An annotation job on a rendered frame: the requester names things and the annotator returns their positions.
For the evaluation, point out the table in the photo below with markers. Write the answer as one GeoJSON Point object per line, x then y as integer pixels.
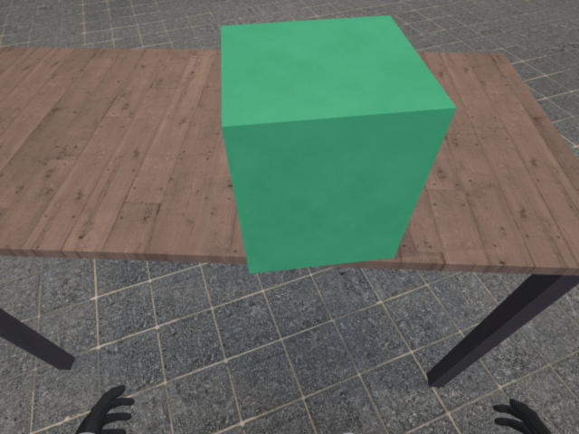
{"type": "Point", "coordinates": [111, 153]}

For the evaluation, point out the carton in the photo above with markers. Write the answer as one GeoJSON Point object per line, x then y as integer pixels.
{"type": "Point", "coordinates": [331, 128]}

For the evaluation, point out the robot right hand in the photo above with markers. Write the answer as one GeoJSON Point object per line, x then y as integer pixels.
{"type": "Point", "coordinates": [531, 424]}

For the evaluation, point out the robot left hand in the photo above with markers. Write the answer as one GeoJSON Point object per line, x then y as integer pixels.
{"type": "Point", "coordinates": [98, 417]}

